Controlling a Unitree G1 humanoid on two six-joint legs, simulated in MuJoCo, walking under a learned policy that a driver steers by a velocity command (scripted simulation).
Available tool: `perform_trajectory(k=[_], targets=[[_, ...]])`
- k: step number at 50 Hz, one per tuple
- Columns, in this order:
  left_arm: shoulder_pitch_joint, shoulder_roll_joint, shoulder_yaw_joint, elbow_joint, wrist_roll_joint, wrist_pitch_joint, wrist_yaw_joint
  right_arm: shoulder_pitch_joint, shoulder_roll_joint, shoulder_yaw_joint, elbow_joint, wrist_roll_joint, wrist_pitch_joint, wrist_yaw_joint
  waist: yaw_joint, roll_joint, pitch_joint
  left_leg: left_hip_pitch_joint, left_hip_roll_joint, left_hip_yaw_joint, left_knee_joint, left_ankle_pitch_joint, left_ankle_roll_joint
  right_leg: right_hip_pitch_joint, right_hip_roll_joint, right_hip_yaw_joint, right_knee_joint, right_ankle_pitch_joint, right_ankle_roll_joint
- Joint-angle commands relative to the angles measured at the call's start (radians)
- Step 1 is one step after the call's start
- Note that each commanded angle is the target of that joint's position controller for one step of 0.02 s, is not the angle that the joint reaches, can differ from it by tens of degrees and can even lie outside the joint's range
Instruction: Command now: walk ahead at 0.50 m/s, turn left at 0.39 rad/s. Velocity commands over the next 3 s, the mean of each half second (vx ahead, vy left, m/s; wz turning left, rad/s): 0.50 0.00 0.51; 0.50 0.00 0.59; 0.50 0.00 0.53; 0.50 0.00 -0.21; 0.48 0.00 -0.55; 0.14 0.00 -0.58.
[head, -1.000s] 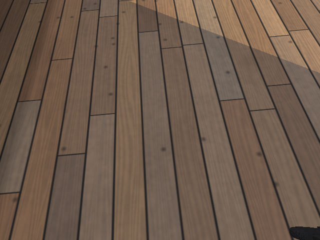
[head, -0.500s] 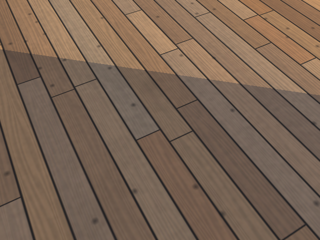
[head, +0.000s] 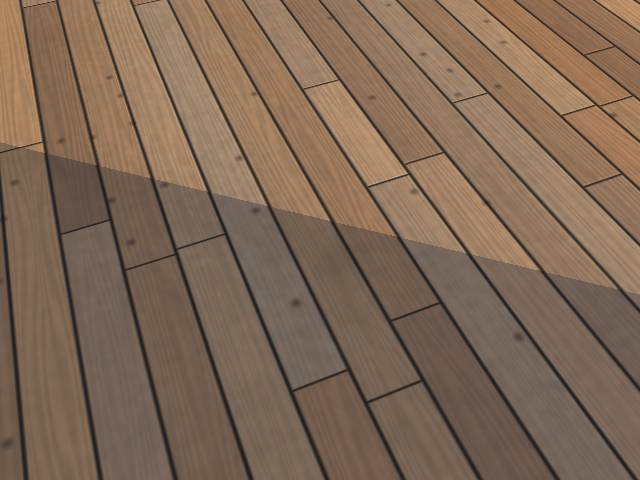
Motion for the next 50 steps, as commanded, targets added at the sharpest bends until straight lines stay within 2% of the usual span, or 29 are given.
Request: perform_trajectory(k=[1,5,7,9,10,11,12,13,14,15,16,17,18,21,23,26,29,31,33,34,35,36,37,38,39,40,43,47,50], targets=[[-0.067,0.146,0.034,-0.061,-0.005,-0.019,0.014,-0.058,-0.017,0.004,-0.067,-0.007,-0.011,0.016,-0.006,-0.093,0.045,0.034,0.005,0.028,-0.158,0.153,0.008,-0.056,-0.262,0.038,-0.144,0.289,-0.115],[0.001,0.173,0.047,-0.018,-0.023,0.006,0.020,-0.166,-0.010,0.014,-0.127,-0.008,-0.013,0.041,0.036,-0.080,0.084,-0.024,-0.011,0.082,-0.277,0.098,0.047,0.091,-0.311,-0.003,-0.096,0.365,-0.106],[0.001,0.190,0.052,-0.010,-0.031,0.024,0.024,-0.179,-0.022,0.009,-0.154,-0.007,-0.013,0.054,0.023,-0.096,0.073,-0.011,-0.038,0.120,-0.305,0.010,0.077,0.157,-0.328,-0.023,-0.027,0.533,-0.090],[-0.019,0.221,0.059,-0.015,-0.036,0.041,0.033,-0.118,-0.056,-0.010,-0.161,-0.003,-0.008,0.057,-0.027,-0.139,0.004,0.111,-0.108,0.183,-0.296,-0.096,0.117,0.189,-0.326,-0.045,0.117,0.885,-0.065],[-0.033,0.233,0.060,-0.018,-0.038,0.051,0.037,-0.022,-0.091,-0.029,-0.145,0.001,-0.005,0.055,-0.084,-0.151,-0.052,0.235,-0.150,0.203,-0.299,-0.133,0.144,0.175,-0.314,-0.055,0.257,0.999,-0.049],[-0.052,0.231,0.056,-0.022,-0.044,0.054,0.039,0.132,-0.145,-0.060,-0.110,0.002,-0.003,0.043,-0.172,-0.131,-0.132,0.469,-0.189,0.195,-0.370,-0.076,0.182,0.084,-0.276,-0.076,0.469,0.952,-0.015],[-0.029,0.186,0.038,-0.038,-0.022,0.043,0.041,0.258,-0.238,-0.092,-0.088,0.001,0.010,0.019,-0.211,-0.003,-0.221,0.761,-0.056,-0.038,-0.395,-0.045,0.242,-0.164,-0.224,-0.075,0.783,0.566,0.035],[0.047,0.053,-0.003,-0.091,-0.006,0.008,0.027,0.196,-0.315,-0.100,-0.119,0.002,0.003,0.015,-0.084,0.235,-0.319,1.074,0.195,-0.655,-0.534,-0.180,0.470,-0.610,0.025,0.067,1.168,-0.336,0.109],[-0.052,0.142,0.007,-0.104,-0.042,-0.036,0.007,0.230,-0.231,-0.074,-0.133,-0.008,-0.007,0.021,-0.166,0.088,-0.404,1.118,0.220,-0.761,-0.649,-0.271,0.459,-0.722,-0.003,0.289,1.221,-0.343,0.078],[-0.133,0.164,0.011,-0.129,-0.074,-0.054,-0.002,0.205,-0.174,-0.061,-0.129,-0.012,-0.018,0.020,-0.167,0.044,-0.267,1.022,0.189,-0.603,-0.650,-0.236,0.407,-0.774,-0.053,0.285,1.176,-0.273,0.050],[-0.145,0.149,0.006,-0.129,-0.059,-0.061,0.004,0.141,-0.142,-0.051,-0.134,-0.007,-0.026,0.022,-0.111,-0.056,-0.155,0.854,0.141,-0.477,-0.648,-0.128,0.365,-0.745,-0.102,0.277,1.061,-0.200,0.040],[-0.150,0.162,0.015,-0.118,-0.026,-0.056,0.012,0.080,-0.099,-0.040,-0.146,-0.006,-0.030,0.018,-0.075,-0.060,-0.110,0.728,0.102,-0.383,-0.653,-0.019,0.338,-0.675,-0.134,0.271,0.964,-0.165,0.044],[-0.129,0.167,0.021,-0.114,-0.016,-0.044,0.011,0.048,-0.089,-0.033,-0.166,-0.019,-0.030,0.012,-0.044,-0.039,-0.085,0.633,0.080,-0.337,-0.674,0.059,0.336,-0.608,-0.147,0.272,0.930,-0.138,0.052],[-0.120,0.132,0.014,-0.122,-0.005,-0.012,0.012,0.049,-0.121,-0.041,-0.175,-0.017,-0.032,-0.003,-0.019,-0.035,-0.059,0.499,0.049,-0.256,-0.709,0.188,0.337,-0.554,-0.144,0.239,0.785,-0.088,0.096],[-0.192,0.103,0.001,-0.145,-0.002,-0.005,0.013,0.069,-0.149,-0.050,-0.170,-0.012,-0.029,-0.016,-0.038,-0.024,-0.036,0.444,0.010,-0.194,-0.714,0.184,0.309,-0.540,-0.124,0.219,0.632,0.036,0.120],[-0.301,0.082,-0.012,-0.166,-0.009,-0.011,0.002,0.107,-0.153,-0.052,-0.163,-0.004,-0.017,-0.026,-0.088,0.019,-0.031,0.411,-0.044,-0.154,-0.689,0.079,0.253,-0.460,-0.068,0.205,0.396,0.255,0.128],[-0.363,0.107,-0.006,-0.187,-0.026,-0.022,-0.011,0.162,-0.150,-0.052,-0.147,0.001,-0.006,-0.028,-0.115,0.039,-0.034,0.464,-0.016,-0.225,-0.641,-0.010,0.234,-0.430,-0.039,0.225,0.293,0.285,0.120],[-0.358,0.136,0.006,-0.190,-0.029,-0.031,-0.018,0.173,-0.142,-0.051,-0.146,0.001,0.000,-0.031,-0.103,0.053,-0.037,0.525,0.010,-0.295,-0.583,-0.052,0.219,-0.414,-0.036,0.246,0.248,0.228,0.098],[-0.287,0.156,0.020,-0.175,-0.032,-0.042,-0.020,0.150,-0.136,-0.052,-0.156,-0.003,0.003,-0.032,-0.053,0.083,-0.046,0.541,0.015,-0.338,-0.514,-0.039,0.196,-0.325,-0.035,0.238,0.212,0.166,0.062],[-0.200,0.178,0.034,-0.153,-0.025,-0.047,-0.015,0.141,-0.109,-0.042,-0.164,-0.006,0.002,-0.031,-0.007,0.079,-0.090,0.518,-0.026,-0.316,-0.426,0.005,0.167,-0.191,-0.045,0.232,0.186,0.166,0.033],[-0.063,0.227,0.049,-0.141,-0.006,-0.051,-0.006,0.136,-0.052,-0.021,-0.184,-0.017,-0.003,-0.027,0.056,0.003,-0.212,0.424,-0.083,-0.246,-0.184,-0.064,0.129,0.039,-0.187,0.361,0.203,0.114,-0.030],[0.045,0.317,0.070,-0.112,0.012,-0.040,-0.005,0.270,0.018,0.001,-0.214,0.002,-0.013,-0.028,0.013,-0.297,-0.348,0.085,-0.229,-0.105,0.161,-0.462,0.055,0.382,-0.424,0.801,0.132,-0.069,-0.196],[0.055,0.253,0.059,-0.103,-0.015,-0.033,-0.011,0.286,-0.071,-0.008,-0.201,0.018,-0.015,-0.029,0.023,-0.328,-0.328,-0.083,-0.160,-0.108,0.331,-0.530,0.040,0.390,-0.477,1.000,0.061,-0.331,-0.224],[0.008,0.178,0.038,-0.119,-0.020,-0.027,-0.007,0.190,-0.141,-0.028,-0.202,0.014,-0.009,-0.030,0.052,-0.216,-0.195,-0.124,-0.118,-0.106,0.386,-0.436,0.033,0.280,-0.427,0.852,0.040,-0.360,-0.177],[-0.040,0.153,0.027,-0.123,-0.013,-0.018,-0.004,0.122,-0.145,-0.031,-0.216,0.000,-0.003,-0.031,0.045,-0.149,-0.117,-0.104,-0.085,-0.070,0.377,-0.360,0.028,0.161,-0.382,0.701,0.038,-0.236,-0.141],[-0.074,0.131,0.019,-0.117,-0.009,-0.012,-0.003,0.084,-0.133,-0.033,-0.230,-0.011,-0.002,-0.028,0.027,-0.132,-0.057,-0.080,-0.059,-0.066,0.333,-0.310,0.026,0.059,-0.340,0.596,0.018,-0.114,-0.130],[-0.096,0.111,0.012,-0.096,-0.010,-0.018,0.001,0.096,-0.076,-0.029,-0.241,0.004,0.013,-0.013,-0.014,-0.173,-0.022,0.001,-0.014,-0.040,0.247,-0.257,0.023,-0.058,-0.287,0.411,-0.048,0.044,-0.120],[-0.082,0.165,0.030,-0.059,-0.012,-0.023,0.004,0.034,-0.043,-0.016,-0.270,-0.006,0.023,-0.008,-0.012,-0.129,-0.005,-0.046,0.006,-0.026,0.103,-0.154,0.001,-0.044,-0.312,0.284,-0.094,0.191,-0.149],[-0.085,0.184,0.033,-0.041,-0.015,-0.014,0.007,-0.029,-0.034,-0.009,-0.276,-0.004,0.015,0.007,0.008,-0.119,0.007,-0.017,-0.001,0.009,-0.062,0.002,0.005,-0.024,-0.286,0.163,-0.095,0.256,-0.123]])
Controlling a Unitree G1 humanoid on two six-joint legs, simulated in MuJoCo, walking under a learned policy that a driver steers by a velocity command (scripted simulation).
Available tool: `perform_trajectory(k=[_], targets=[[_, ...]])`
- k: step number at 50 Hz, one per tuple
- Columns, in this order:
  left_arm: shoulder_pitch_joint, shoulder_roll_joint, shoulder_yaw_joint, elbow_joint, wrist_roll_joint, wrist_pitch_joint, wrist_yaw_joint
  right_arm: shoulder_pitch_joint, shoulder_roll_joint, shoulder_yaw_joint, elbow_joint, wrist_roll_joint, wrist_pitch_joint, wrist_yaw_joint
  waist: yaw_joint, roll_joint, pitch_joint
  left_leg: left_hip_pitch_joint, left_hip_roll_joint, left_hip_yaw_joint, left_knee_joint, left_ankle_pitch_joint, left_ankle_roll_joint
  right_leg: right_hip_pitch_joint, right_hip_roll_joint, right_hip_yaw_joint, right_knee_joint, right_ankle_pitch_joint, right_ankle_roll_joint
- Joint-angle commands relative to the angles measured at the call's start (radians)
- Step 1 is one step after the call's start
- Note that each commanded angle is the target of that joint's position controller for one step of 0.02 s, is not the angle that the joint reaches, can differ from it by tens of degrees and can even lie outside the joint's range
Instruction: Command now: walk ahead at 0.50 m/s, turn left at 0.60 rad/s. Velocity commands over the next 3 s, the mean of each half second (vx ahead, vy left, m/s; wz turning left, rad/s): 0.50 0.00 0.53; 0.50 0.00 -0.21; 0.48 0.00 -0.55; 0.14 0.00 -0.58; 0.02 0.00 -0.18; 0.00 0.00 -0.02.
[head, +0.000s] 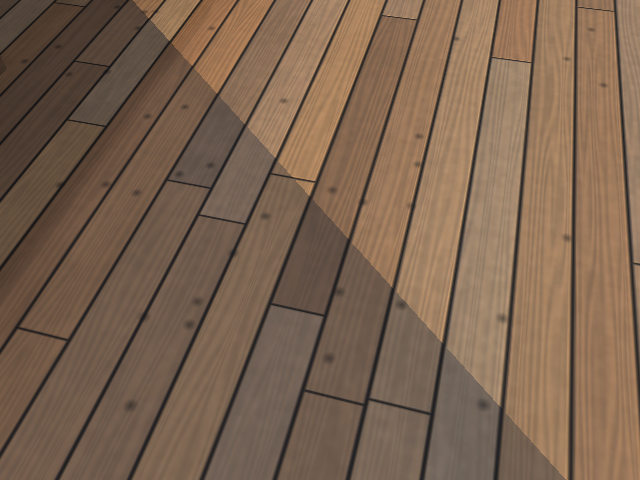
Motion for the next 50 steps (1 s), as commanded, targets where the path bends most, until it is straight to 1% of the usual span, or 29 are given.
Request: perform_trajectory(k=[1,5,7,8,9,10,11,12,13,14,15,16,17,20,25,28,31,34,35,36,37,38,39,40,41,42,43,46,50], targets=[[-0.078,0.167,0.036,-0.064,-0.005,-0.011,0.007,-0.068,-0.015,0.005,-0.076,0.000,-0.019,0.017,-0.011,-0.113,0.012,-0.007,0.015,0.015,-0.150,0.152,0.005,0.025,-0.255,0.091,-0.135,0.274,-0.143],[-0.027,0.201,0.045,-0.031,-0.022,0.007,0.007,-0.169,-0.011,0.009,-0.113,0.004,-0.022,0.040,0.019,-0.111,0.048,0.026,-0.008,0.076,-0.293,0.148,0.039,0.103,-0.280,0.022,-0.114,0.321,-0.118],[-0.027,0.225,0.052,-0.025,-0.032,0.019,0.009,-0.169,-0.034,-0.002,-0.127,0.001,-0.020,0.048,-0.004,-0.125,0.040,0.075,-0.042,0.113,-0.332,0.062,0.075,0.154,-0.294,-0.014,-0.045,0.528,-0.100],[-0.030,0.243,0.058,-0.025,-0.038,0.025,0.012,-0.139,-0.053,-0.013,-0.126,-0.004,-0.016,0.048,-0.031,-0.145,0.010,0.139,-0.077,0.143,-0.338,0.008,0.097,0.173,-0.294,-0.034,0.029,0.712,-0.090],[-0.034,0.257,0.062,-0.026,-0.043,0.033,0.016,-0.058,-0.084,-0.031,-0.110,-0.005,-0.012,0.046,-0.084,-0.153,-0.041,0.251,-0.119,0.169,-0.354,-0.027,0.125,0.173,-0.285,-0.056,0.159,0.868,-0.078],[-0.046,0.247,0.057,-0.030,-0.046,0.038,0.020,0.104,-0.130,-0.060,-0.067,-0.003,-0.008,0.037,-0.175,-0.132,-0.123,0.479,-0.162,0.178,-0.417,0.036,0.163,0.096,-0.255,-0.088,0.362,0.889,-0.050],[-0.030,0.200,0.037,-0.045,-0.020,0.033,0.023,0.272,-0.203,-0.091,-0.026,0.002,0.003,0.016,-0.244,-0.037,-0.213,0.794,-0.073,0.007,-0.425,0.051,0.216,-0.153,-0.217,-0.086,0.663,0.585,-0.007],[0.055,0.055,-0.010,-0.111,0.017,0.008,0.009,0.218,-0.315,-0.098,-0.040,0.007,-0.008,0.011,-0.102,0.235,-0.293,1.076,0.186,-0.583,-0.526,-0.120,0.400,-0.595,-0.010,0.008,1.011,-0.348,0.049],[-0.049,0.143,0.000,-0.122,-0.018,-0.028,-0.005,0.257,-0.232,-0.074,-0.067,0.002,-0.024,0.018,-0.189,0.123,-0.408,1.111,0.237,-0.775,-0.660,-0.258,0.427,-0.698,-0.006,0.224,1.112,-0.366,0.037],[-0.137,0.184,0.011,-0.152,-0.051,-0.044,-0.012,0.227,-0.178,-0.056,-0.049,-0.006,-0.039,0.022,-0.195,0.075,-0.259,1.015,0.210,-0.629,-0.679,-0.186,0.377,-0.770,-0.048,0.222,1.089,-0.263,0.020],[-0.147,0.168,0.004,-0.151,-0.038,-0.053,-0.007,0.172,-0.155,-0.048,-0.048,-0.003,-0.046,0.021,-0.150,0.000,-0.175,0.866,0.165,-0.510,-0.677,-0.082,0.343,-0.727,-0.089,0.219,0.999,-0.176,0.013],[-0.144,0.168,0.007,-0.140,-0.011,-0.053,0.000,0.105,-0.129,-0.039,-0.056,-0.007,-0.047,0.018,-0.107,-0.028,-0.123,0.733,0.127,-0.421,-0.682,0.034,0.319,-0.659,-0.116,0.218,0.914,-0.130,0.021],[-0.115,0.175,0.012,-0.129,-0.004,-0.042,-0.001,0.062,-0.101,-0.027,-0.070,-0.020,-0.048,0.014,-0.069,-0.011,-0.107,0.644,0.106,-0.358,-0.701,0.133,0.310,-0.588,-0.139,0.222,0.872,-0.094,0.027],[-0.092,0.136,0.004,-0.112,0.005,-0.009,-0.004,0.055,-0.095,-0.020,-0.047,-0.021,-0.058,0.002,-0.045,-0.008,-0.086,0.513,0.084,-0.255,-0.742,0.295,0.316,-0.519,-0.141,0.186,0.765,-0.039,0.067],[-0.262,0.078,-0.023,-0.147,0.001,-0.006,-0.014,0.121,-0.122,-0.023,0.010,-0.014,-0.060,-0.017,-0.112,0.007,-0.024,0.460,0.017,-0.118,-0.766,0.222,0.248,-0.477,-0.104,0.160,0.415,0.298,0.083],[-0.334,0.083,-0.026,-0.162,-0.018,-0.011,-0.028,0.170,-0.136,-0.023,0.046,-0.011,-0.062,-0.014,-0.149,0.021,0.005,0.513,0.054,-0.127,-0.772,0.124,0.236,-0.466,-0.084,0.154,0.303,0.382,0.063],[-0.376,0.099,-0.022,-0.186,-0.023,-0.014,-0.044,0.207,-0.138,-0.025,0.083,-0.012,-0.057,-0.012,-0.162,0.020,0.033,0.662,0.119,-0.138,-0.733,0.177,0.225,-0.551,-0.080,0.159,0.252,0.295,0.012],[-0.328,0.115,-0.015,-0.188,-0.023,-0.014,-0.057,0.196,-0.151,-0.031,0.101,-0.013,-0.046,-0.019,-0.126,0.035,0.010,0.758,0.142,-0.103,-0.651,0.407,0.188,-0.505,-0.049,0.136,0.230,0.155,-0.043],[-0.258,0.134,-0.004,-0.172,-0.021,-0.013,-0.055,0.175,-0.158,-0.032,0.098,-0.016,-0.041,-0.023,-0.084,0.040,-0.041,0.761,0.122,-0.067,-0.566,0.597,0.169,-0.395,-0.010,0.103,0.220,0.138,-0.066],[-0.129,0.168,0.017,-0.135,-0.017,-0.011,-0.050,0.162,-0.148,-0.026,0.091,-0.021,-0.034,-0.028,-0.019,0.018,-0.129,0.726,0.075,-0.012,-0.396,0.727,0.141,-0.207,0.022,0.085,0.208,0.175,-0.095],[0.022,0.230,0.035,-0.114,-0.015,-0.007,-0.045,0.171,-0.120,-0.011,0.065,-0.040,-0.034,-0.038,0.033,-0.068,-0.253,0.551,0.030,0.037,-0.124,0.534,0.101,0.069,-0.107,0.274,0.233,0.250,-0.154],[0.083,0.308,0.056,-0.102,-0.020,-0.003,-0.049,0.294,-0.029,0.016,0.045,-0.043,-0.055,-0.026,-0.025,-0.323,-0.356,0.127,-0.162,0.058,0.250,-0.152,0.009,0.419,-0.321,0.777,0.142,0.053,-0.341],[0.101,0.217,0.034,-0.101,-0.040,0.001,-0.050,0.237,-0.082,0.014,0.048,-0.030,-0.078,-0.017,0.021,-0.259,-0.369,-0.023,-0.152,-0.068,0.341,-0.367,0.014,0.479,-0.333,0.935,0.022,-0.143,-0.330],[0.042,0.182,0.024,-0.116,-0.032,0.005,-0.043,0.128,-0.126,0.003,0.018,0.001,-0.095,-0.006,0.032,-0.191,-0.225,-0.092,-0.102,-0.076,0.352,-0.292,0.026,0.370,-0.311,0.808,0.001,-0.150,-0.287],[-0.006,0.175,0.021,-0.132,-0.020,0.010,-0.037,0.060,-0.118,0.008,0.002,-0.003,-0.107,-0.006,0.018,-0.091,-0.146,-0.074,-0.066,-0.057,0.300,-0.227,0.033,0.240,-0.272,0.709,-0.009,-0.071,-0.263],[-0.041,0.163,0.017,-0.140,-0.015,0.014,-0.034,0.030,-0.113,0.005,-0.009,-0.024,-0.113,-0.009,-0.011,-0.052,-0.082,-0.051,-0.041,-0.047,0.220,-0.188,0.027,0.125,-0.243,0.641,-0.023,0.043,-0.260],[-0.059,0.147,0.010,-0.148,-0.008,0.013,-0.030,0.040,-0.110,0.001,-0.012,-0.037,-0.111,-0.012,-0.043,-0.072,-0.076,0.013,-0.020,-0.049,0.162,-0.156,0.021,0.057,-0.211,0.592,-0.039,0.135,-0.253],[-0.067,0.151,0.013,-0.154,-0.016,0.015,-0.018,0.067,-0.080,0.006,-0.008,-0.043,-0.091,-0.016,-0.076,-0.114,-0.064,0.062,-0.017,-0.023,0.043,-0.143,-0.019,-0.044,-0.175,0.514,-0.069,0.264,-0.267],[-0.025,0.186,0.027,-0.135,-0.027,0.024,0.006,-0.064,-0.041,0.022,-0.035,-0.042,-0.086,-0.020,-0.039,-0.114,-0.029,0.099,-0.047,-0.006,-0.216,0.087,-0.060,-0.136,-0.117,0.427,-0.076,0.274,-0.227]])
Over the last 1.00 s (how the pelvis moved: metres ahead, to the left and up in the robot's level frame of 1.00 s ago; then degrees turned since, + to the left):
0.56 0.11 0.00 36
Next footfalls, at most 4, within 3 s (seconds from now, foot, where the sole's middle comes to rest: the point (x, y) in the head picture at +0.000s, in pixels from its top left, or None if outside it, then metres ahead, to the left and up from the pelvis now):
0.22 left None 0.28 0.15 -0.78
0.72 right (355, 411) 0.62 0.02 -0.78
1.22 left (266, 309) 0.87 0.24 -0.78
1.68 right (385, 255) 1.05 -0.05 -0.78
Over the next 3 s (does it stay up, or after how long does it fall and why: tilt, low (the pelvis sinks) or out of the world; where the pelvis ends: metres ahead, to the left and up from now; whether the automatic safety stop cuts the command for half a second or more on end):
stays up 1.02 0.08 -0.01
